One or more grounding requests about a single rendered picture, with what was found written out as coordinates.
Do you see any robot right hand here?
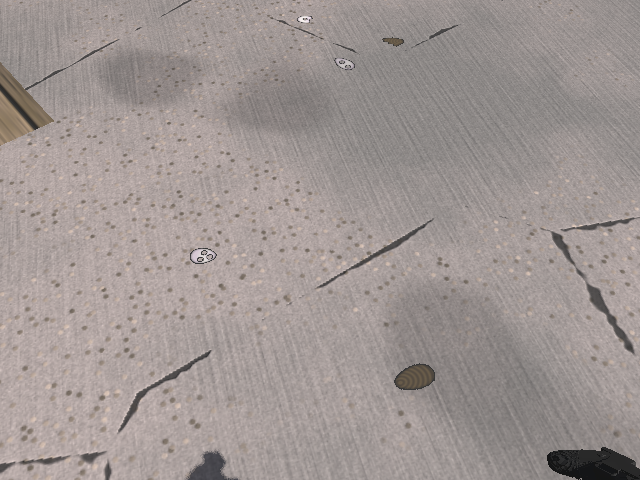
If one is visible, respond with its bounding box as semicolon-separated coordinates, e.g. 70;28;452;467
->
547;447;640;480

